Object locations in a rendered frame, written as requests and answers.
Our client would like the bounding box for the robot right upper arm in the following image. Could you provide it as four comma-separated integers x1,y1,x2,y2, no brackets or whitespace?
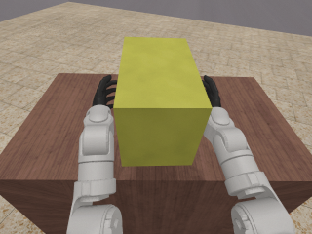
231,196,295,234

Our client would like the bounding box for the right robot forearm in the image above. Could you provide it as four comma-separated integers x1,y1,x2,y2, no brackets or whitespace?
203,107,295,234

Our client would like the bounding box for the pedestal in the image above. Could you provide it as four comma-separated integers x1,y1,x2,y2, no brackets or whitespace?
0,73,312,234

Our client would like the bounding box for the left robot hand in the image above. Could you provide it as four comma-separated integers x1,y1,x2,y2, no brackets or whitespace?
92,74,118,109

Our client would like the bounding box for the carton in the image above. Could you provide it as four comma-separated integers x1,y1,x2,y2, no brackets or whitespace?
113,36,213,167

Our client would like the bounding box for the left robot forearm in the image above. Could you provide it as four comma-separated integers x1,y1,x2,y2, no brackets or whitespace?
66,104,116,234

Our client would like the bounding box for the robot left upper arm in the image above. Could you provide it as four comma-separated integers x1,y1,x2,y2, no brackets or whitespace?
67,204,123,234

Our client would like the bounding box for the right robot hand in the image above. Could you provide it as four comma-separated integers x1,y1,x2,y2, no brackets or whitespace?
202,75,221,107

